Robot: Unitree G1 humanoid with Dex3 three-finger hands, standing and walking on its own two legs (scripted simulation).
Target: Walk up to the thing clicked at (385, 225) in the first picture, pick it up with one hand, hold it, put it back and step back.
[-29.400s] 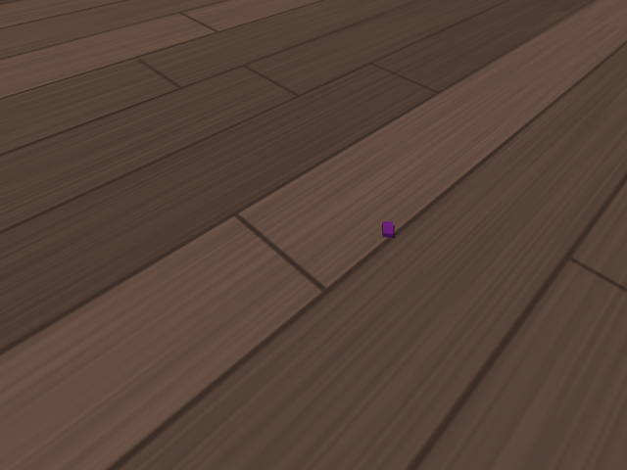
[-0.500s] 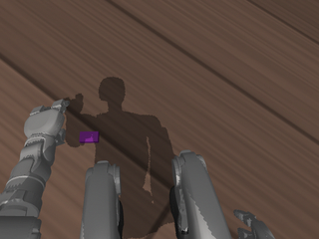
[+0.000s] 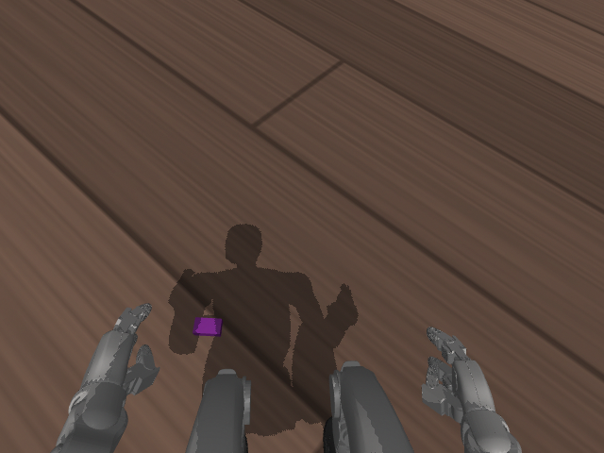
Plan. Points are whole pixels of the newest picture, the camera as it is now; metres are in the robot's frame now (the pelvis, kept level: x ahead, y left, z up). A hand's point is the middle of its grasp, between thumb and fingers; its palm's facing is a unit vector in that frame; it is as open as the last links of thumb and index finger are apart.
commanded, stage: home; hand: left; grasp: from above
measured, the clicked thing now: (208, 326) +0.45 +0.20 -0.58
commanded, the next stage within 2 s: none
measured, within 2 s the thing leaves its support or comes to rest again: neither
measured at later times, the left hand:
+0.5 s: hand (99, 377) +0.22 +0.19 +0.08, palm faces +0.09 -0.97 -0.21, open 7.4 cm
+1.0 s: hand (101, 387) +0.21 +0.19 +0.08, palm faces +0.07 -0.98 -0.20, open 7.4 cm
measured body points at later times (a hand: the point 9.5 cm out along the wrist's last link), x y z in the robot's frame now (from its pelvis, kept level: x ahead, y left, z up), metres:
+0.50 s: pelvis +0.06 +0.00 +0.12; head +0.08 +0.01 +0.57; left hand +0.21 +0.24 +0.10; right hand +0.23 -0.24 +0.06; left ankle +0.06 +0.12 -0.56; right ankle +0.08 -0.13 -0.56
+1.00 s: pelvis +0.06 +0.00 +0.12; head +0.07 +0.01 +0.57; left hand +0.21 +0.24 +0.09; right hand +0.22 -0.24 +0.06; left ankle +0.06 +0.12 -0.56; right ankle +0.08 -0.13 -0.56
